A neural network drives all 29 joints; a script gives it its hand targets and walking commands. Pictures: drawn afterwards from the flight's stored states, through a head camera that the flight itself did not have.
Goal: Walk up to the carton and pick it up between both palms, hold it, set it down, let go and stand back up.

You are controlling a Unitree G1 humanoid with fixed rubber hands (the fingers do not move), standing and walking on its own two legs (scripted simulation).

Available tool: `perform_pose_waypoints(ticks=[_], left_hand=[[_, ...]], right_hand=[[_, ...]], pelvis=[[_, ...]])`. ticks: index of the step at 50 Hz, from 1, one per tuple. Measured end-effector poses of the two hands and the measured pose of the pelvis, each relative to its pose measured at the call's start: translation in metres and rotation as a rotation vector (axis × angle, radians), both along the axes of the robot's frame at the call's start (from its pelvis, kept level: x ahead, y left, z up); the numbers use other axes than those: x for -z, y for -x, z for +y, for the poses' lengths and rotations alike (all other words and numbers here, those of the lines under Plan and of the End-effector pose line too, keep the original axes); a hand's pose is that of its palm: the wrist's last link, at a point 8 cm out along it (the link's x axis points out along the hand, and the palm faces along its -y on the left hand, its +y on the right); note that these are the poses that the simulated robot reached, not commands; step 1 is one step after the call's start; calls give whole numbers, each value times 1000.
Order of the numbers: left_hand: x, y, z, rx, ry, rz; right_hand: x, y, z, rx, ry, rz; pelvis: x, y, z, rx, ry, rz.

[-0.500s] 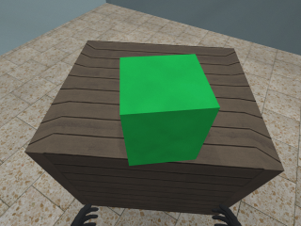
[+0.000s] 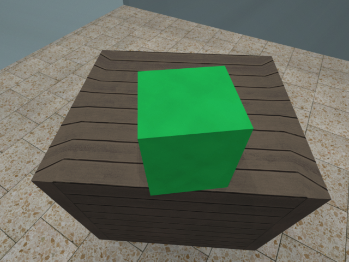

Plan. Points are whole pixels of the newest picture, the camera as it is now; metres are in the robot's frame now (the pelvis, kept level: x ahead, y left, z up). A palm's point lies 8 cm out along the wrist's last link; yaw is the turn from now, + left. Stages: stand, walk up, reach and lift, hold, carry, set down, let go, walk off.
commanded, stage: stand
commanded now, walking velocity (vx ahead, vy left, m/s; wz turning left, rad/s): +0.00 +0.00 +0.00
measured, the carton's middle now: (185, 133) +0.40 -0.01 +0.05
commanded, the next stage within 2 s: walk up in 1.30 s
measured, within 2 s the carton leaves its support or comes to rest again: neither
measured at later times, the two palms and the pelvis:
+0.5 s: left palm out of the picture -0.01 +0.19 -0.14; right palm out of the picture -0.01 -0.21 -0.14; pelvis +0.01 -0.02 +0.01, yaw +0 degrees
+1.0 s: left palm out of the picture +0.01 +0.18 -0.14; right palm out of the picture -0.01 -0.22 -0.14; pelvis +0.01 -0.02 +0.01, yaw +0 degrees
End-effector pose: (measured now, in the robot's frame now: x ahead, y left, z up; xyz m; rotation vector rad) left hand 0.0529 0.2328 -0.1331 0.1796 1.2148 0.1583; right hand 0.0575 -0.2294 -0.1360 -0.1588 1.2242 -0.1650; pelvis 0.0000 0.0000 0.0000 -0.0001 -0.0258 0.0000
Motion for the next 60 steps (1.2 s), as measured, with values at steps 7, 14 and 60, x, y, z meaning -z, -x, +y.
perform_pose_waypoints(ticks=[7, 14, 60], left_hand=[[4, 23, -12, -23, 20, 82], [5, 47, -27, -48, 45, 160], [6, 55, -56, -63, 76, 219]], right_hand=[[3, 28, 6, 27, -24, 88], [6, 52, 15, 44, -63, 160], [5, 72, 17, 40, -85, 286]], pelvis=[[-4, -1, -4, 2, -3, -12], [-8, -4, -8, 0, -6, -20], [-12, -15, -23, -10, 4, -19]])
